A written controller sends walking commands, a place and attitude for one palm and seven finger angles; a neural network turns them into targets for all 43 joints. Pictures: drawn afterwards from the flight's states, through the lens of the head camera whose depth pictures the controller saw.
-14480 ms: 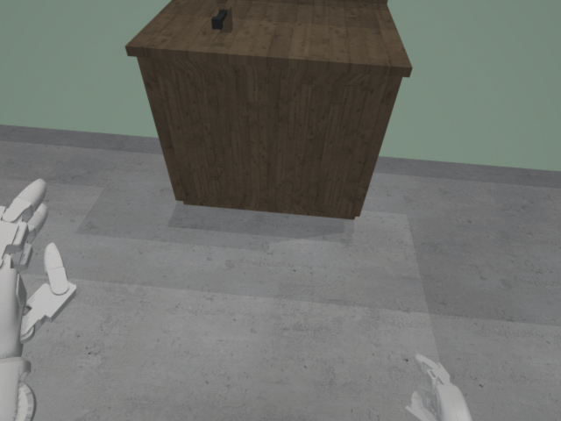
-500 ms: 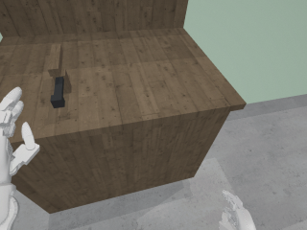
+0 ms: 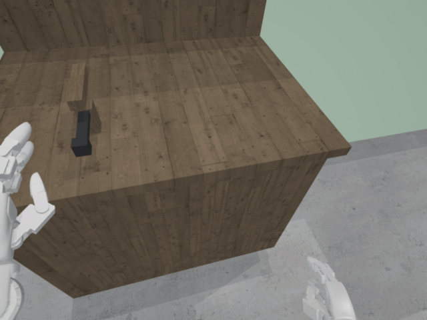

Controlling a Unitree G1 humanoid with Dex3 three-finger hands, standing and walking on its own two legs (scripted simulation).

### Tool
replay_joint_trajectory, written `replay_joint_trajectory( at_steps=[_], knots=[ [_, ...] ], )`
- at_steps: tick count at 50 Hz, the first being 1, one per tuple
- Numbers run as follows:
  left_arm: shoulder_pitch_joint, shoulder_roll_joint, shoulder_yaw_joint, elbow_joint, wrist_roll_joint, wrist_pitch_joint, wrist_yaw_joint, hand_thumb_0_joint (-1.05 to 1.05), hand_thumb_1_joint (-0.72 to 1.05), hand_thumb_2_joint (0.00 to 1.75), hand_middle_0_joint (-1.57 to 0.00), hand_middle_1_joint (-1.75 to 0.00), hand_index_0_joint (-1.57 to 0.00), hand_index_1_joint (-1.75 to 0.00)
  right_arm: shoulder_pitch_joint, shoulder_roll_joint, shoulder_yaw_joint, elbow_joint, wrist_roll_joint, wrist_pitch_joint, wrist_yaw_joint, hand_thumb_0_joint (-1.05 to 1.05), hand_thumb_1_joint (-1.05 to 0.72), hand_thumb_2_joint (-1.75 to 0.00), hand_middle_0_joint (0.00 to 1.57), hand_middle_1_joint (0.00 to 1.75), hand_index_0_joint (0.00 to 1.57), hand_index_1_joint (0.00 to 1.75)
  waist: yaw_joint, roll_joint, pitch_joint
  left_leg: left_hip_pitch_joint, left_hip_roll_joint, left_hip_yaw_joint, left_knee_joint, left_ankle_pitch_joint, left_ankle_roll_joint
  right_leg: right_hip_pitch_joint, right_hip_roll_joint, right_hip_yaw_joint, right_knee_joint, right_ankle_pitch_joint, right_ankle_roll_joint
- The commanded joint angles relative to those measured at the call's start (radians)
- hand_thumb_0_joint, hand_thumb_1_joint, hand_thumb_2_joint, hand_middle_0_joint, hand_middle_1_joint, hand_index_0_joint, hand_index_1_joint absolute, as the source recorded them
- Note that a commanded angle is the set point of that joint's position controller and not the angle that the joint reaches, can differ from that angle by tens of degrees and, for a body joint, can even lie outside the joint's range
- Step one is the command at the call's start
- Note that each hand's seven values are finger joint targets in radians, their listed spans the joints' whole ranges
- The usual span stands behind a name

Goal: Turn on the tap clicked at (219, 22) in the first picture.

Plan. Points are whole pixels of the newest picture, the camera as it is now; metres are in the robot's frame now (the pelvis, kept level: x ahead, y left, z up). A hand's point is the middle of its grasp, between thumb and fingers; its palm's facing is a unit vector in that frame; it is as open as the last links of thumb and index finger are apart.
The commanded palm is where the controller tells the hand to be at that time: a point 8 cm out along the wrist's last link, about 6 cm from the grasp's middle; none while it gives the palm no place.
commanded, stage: look again from close up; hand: left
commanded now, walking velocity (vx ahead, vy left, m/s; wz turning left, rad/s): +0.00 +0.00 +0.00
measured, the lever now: (81, 146) +0.38 +0.30 +0.10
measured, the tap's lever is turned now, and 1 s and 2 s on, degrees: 0 0 0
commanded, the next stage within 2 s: turn the palm inward beside the body in 0.22 s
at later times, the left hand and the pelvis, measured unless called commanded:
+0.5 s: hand (37, 181) +0.24 +0.27 +0.19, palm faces +0.45 -0.85 -0.28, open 7.4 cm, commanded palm +0.16 +0.28 +0.17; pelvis -0.01 -0.01 +0.00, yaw +1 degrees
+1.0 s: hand (78, 229) +0.19 +0.21 +0.15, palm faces +0.52 -0.81 -0.27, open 7.4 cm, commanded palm +0.14 +0.25 +0.16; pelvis +0.00 -0.07 -0.02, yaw +3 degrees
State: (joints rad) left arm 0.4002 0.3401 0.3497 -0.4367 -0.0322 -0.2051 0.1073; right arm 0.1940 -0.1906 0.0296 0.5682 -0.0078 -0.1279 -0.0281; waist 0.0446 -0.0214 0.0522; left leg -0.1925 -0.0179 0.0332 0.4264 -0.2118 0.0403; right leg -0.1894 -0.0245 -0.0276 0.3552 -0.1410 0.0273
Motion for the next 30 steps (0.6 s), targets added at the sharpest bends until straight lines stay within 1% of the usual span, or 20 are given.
replay_joint_trajectory(
  at_steps=[1, 5, 11, 12, 15, 16, 17, 18, 19, 20, 21, 22, 23, 24, 25, 26, 27, 28, 29, 30],
  knots=[
    [-0.106, 0.164, 0.086, -0.208, -0.007, -0.049, 0.017, 0.0, 0.9, 0.9, -0.2, -0.3, -0.2, -0.3, -0.086, -0.132, -0.053, -0.154, 0.004, -0.042, -0.014, 0.0, -0.9, -0.9, 0.2, 0.3, 0.2, 0.3, -0.015, 0.082, -0.14, -0.032, 0.032, -0.048, -0.125, 0.066, -0.058, 0.106, 0.032, 0.017, -0.033, 0.071, -0.022],
    [-0.11, 0.161, 0.083, -0.211, -0.004, -0.051, 0.02, 0.0, 0.9, 0.9, -0.2, -0.3, -0.2, -0.3, -0.079, -0.13, -0.055, -0.157, 0.003, -0.034, -0.016, 0.0, -0.9, -0.9, 0.2, 0.3, 0.2, 0.3, -0.014, 0.079, -0.146, -0.05, 0.026, -0.048, -0.13, 0.04, -0.054, 0.128, 0.031, 0.015, -0.04, 0.061, -0.02],
    [-0.058, 0.187, 0.112, -0.229, -0.009, -0.047, 0.025, 0.0, 0.9, 0.9, -0.2, -0.3, -0.2, -0.3, -0.084, -0.132, -0.056, -0.158, 0.001, -0.031, -0.018, 0.0, -0.9, -0.9, 0.2, 0.3, 0.2, 0.3, -0.011, 0.094, -0.179, -0.025, 0.022, -0.05, -0.113, 0.129, -0.062, 0.144, 0.032, 0.003, -0.024, 0.124, -0.022],
    [-0.056, 0.162, 0.091, -0.226, -0.012, -0.048, 0.023, 0.0, 0.9, 0.9, -0.2, -0.3, -0.2, -0.3, -0.081, -0.127, -0.055, -0.159, 0.004, -0.029, -0.019, 0.0, -0.9, -0.9, 0.2, 0.3, 0.2, 0.3, -0.013, 0.086, -0.175, -0.032, 0.026, -0.054, -0.111, 0.142, -0.062, 0.151, 0.027, 0.0, -0.018, 0.129, -0.022],
    [-0.045, 0.166, 0.095, -0.221, -0.014, -0.047, 0.023, 0.0, 0.9, 0.9, -0.2, -0.3, -0.2, -0.3, -0.074, -0.132, -0.059, -0.158, 0.006, -0.024, -0.017, 0.0, -0.9, -0.9, 0.2, 0.3, 0.2, 0.3, -0.014, 0.083, -0.168, -0.032, 0.023, -0.047, -0.108, 0.144, -0.064, 0.141, 0.029, 0.002, -0.024, 0.131, -0.02],
    [-0.96, 0.958, 0.342, -0.587, 0.026, -0.216, 0.059, 0.0, 0.9, 0.9, -0.2, -0.3, -0.2, -0.3, 0.122, -0.178, 0.149, -0.31, 0.06, -0.019, -0.082, 0.0, -0.9, -0.9, 0.2, 0.3, 0.2, 0.3, -0.08, 0.308, -0.061, -0.299, 0.043, -0.082, -0.08, -0.103, -0.007, 0.157, 0.069, 0.046, 0.073, -0.104, 0.044],
    [-0.587, 0.433, 0.285, 0.154, 0.108, -0.004, -0.015, 0.0, 0.9, 0.9, -0.2, -0.3, -0.2, -0.3, 0.04, -0.075, -0.039, -0.086, -0.083, -0.05, -0.045, 0.0, -0.9, -0.9, 0.2, 0.3, 0.2, 0.3, 0.042, 0.215, -0.282, 0.084, 0.048, -0.051, -0.049, 0.435, -0.06, 0.154, 0.045, 0.012, 0.071, 0.063, -0.072],
    [-0.399, 0.186, 0.113, 0.14, -0.035, 0.073, -0.063, 0.0, 0.9, 0.9, -0.2, -0.3, -0.2, -0.3, 0.042, -0.13, -0.059, -0.065, -0.031, -0.055, 0.007, 0.0, -0.9, -0.9, 0.2, 0.3, 0.2, 0.3, -0.029, 0.197, -0.313, 0.223, 0.08, -0.054, -0.05, 0.614, -0.155, 0.065, 0.088, -0.073, 0.078, 0.112, -0.08],
    [-0.468, 0.187, 0.116, -0.085, -0.124, 0.085, -0.092, 0.0, 0.9, 0.9, -0.2, -0.3, -0.2, -0.3, -0.001, -0.194, -0.07, -0.086, -0.04, -0.077, 0.013, 0.0, -0.9, -0.9, 0.2, 0.3, 0.2, 0.3, 0.005, 0.139, -0.369, 0.278, 0.07, -0.06, -0.028, 0.608, -0.142, 0.072, 0.077, -0.063, 0.065, 0.118, -0.064],
    [-0.279, 0.168, 0.119, 0.07, -0.157, 0.145, -0.124, 0.0, 0.9, 0.9, -0.2, -0.3, -0.2, -0.3, -0.008, -0.187, -0.074, -0.045, -0.015, -0.086, 0.005, 0.0, -0.9, -0.9, 0.2, 0.3, 0.2, 0.3, 0.053, 0.105, -0.346, 0.249, 0.062, -0.041, -0.032, 0.521, -0.117, 0.097, 0.071, -0.062, 0.061, 0.125, -0.063],
    [-0.167, 0.071, 0.042, 0.134, -0.169, 0.195, -0.151, 0.0, 0.9, 0.9, -0.2, -0.3, -0.2, -0.3, -0.053, -0.186, -0.053, -0.048, 0.01, -0.085, 0.019, 0.0, -0.9, -0.9, 0.2, 0.3, 0.2, 0.3, 0.047, 0.116, -0.238, 0.181, 0.06, -0.032, -0.043, 0.446, -0.116, 0.078, 0.074, -0.074, 0.052, 0.119, -0.061],
    [-0.233, 0.073, -0.017, 0.02, -0.138, 0.212, -0.159, 0.0, 0.9, 0.9, -0.2, -0.3, -0.2, -0.3, -0.098, -0.199, -0.039, -0.063, 0.016, -0.089, 0.03, 0.0, -0.9, -0.9, 0.2, 0.3, 0.2, 0.3, 0.041, 0.097, -0.152, 0.098, 0.053, -0.043, -0.066, 0.308, -0.088, 0.05, 0.059, -0.084, 0.057, 0.09, -0.059],
    [-0.229, 0.09, -0.028, 0.001, -0.105, 0.222, -0.144, 0.0, 0.9, 0.9, -0.2, -0.3, -0.2, -0.3, -0.136, -0.191, -0.033, -0.076, 0.023, -0.087, 0.031, 0.0, -0.9, -0.9, 0.2, 0.3, 0.2, 0.3, 0.036, 0.079, -0.074, 0.037, 0.048, -0.048, -0.082, 0.168, -0.064, 0.024, 0.056, -0.085, 0.069, 0.024, -0.059],
    [-0.156, 0.123, 0.004, -0.003, -0.071, 0.221, -0.126, 0.0, 0.9, 0.9, -0.2, -0.3, -0.2, -0.3, -0.13, -0.185, -0.038, -0.079, 0.021, -0.084, 0.031, 0.0, -0.9, -0.9, 0.2, 0.3, 0.2, 0.3, 0.045, 0.07, -0.065, -0.004, 0.041, -0.051, -0.096, 0.071, -0.053, 0.028, 0.054, -0.08, 0.082, -0.032, -0.06],
    [-0.162, 0.173, 0.038, -0.079, -0.044, 0.202, -0.101, 0.0, 0.9, 0.9, -0.2, -0.3, -0.2, -0.3, -0.147, -0.185, -0.038, -0.099, 0.011, -0.082, 0.03, 0.0, -0.9, -0.9, 0.2, 0.3, 0.2, 0.3, 0.043, 0.061, -0.06, -0.038, 0.037, -0.055, -0.098, 0.001, -0.046, 0.021, 0.054, -0.073, 0.092, -0.075, -0.06],
    [-0.181, 0.27, 0.123, -0.143, -0.038, 0.172, -0.062, 0.0, 0.9, 0.9, -0.2, -0.3, -0.2, -0.3, -0.165, -0.188, -0.039, -0.101, 0.012, -0.079, 0.023, 0.0, -0.9, -0.9, 0.2, 0.3, 0.2, 0.3, 0.048, 0.076, -0.082, -0.043, 0.032, -0.048, -0.089, -0.038, -0.046, 0.029, 0.06, -0.064, 0.103, -0.098, -0.06],
    [-0.242, 0.24, 0.113, -0.2, -0.031, 0.136, -0.038, 0.0, 0.9, 0.9, -0.2, -0.3, -0.2, -0.3, -0.178, -0.162, -0.037, -0.121, -0.006, -0.085, 0.019, 0.0, -0.9, -0.9, 0.2, 0.3, 0.2, 0.3, 0.044, 0.064, -0.134, -0.054, 0.018, -0.051, -0.07, -0.054, -0.039, 0.013, 0.052, -0.056, 0.114, -0.134, -0.06],
    [-0.223, 0.225, 0.14, -0.134, -0.052, 0.105, -0.011, 0.0, 0.9, 0.9, -0.2, -0.3, -0.2, -0.3, -0.173, -0.149, -0.032, -0.104, -0.003, -0.09, 0.011, 0.0, -0.9, -0.9, 0.2, 0.3, 0.2, 0.3, 0.041, 0.013, -0.105, -0.083, 0.02, -0.056, -0.054, -0.1, -0.041, -0.017, 0.059, -0.055, 0.118, -0.181, -0.055],
    [-0.217, 0.211, 0.152, -0.11, -0.07, 0.066, 0.006, 0.0, 0.9, 0.9, -0.2, -0.3, -0.2, -0.3, -0.165, -0.147, -0.036, -0.083, 0.0, -0.094, 0.006, 0.0, -0.9, -0.9, 0.2, 0.3, 0.2, 0.3, 0.039, 0.018, -0.104, -0.091, 0.013, -0.053, -0.038, -0.127, -0.04, -0.032, 0.061, -0.046, 0.113, -0.208, -0.052],
    [-0.262, 0.234, 0.164, -0.158, -0.076, 0.026, 0.027, 0.0, 0.9, 0.9, -0.2, -0.3, -0.2, -0.3, -0.171, -0.148, -0.04, -0.078, -0.004, -0.103, 0.001, 0.0, -0.9, -0.9, 0.2, 0.3, 0.2, 0.3, 0.04, 0.053, -0.122, -0.091, 0.009, -0.049, -0.018, -0.138, -0.038, -0.04, 0.057, -0.036, 0.115, -0.222, -0.05]
  ],
)
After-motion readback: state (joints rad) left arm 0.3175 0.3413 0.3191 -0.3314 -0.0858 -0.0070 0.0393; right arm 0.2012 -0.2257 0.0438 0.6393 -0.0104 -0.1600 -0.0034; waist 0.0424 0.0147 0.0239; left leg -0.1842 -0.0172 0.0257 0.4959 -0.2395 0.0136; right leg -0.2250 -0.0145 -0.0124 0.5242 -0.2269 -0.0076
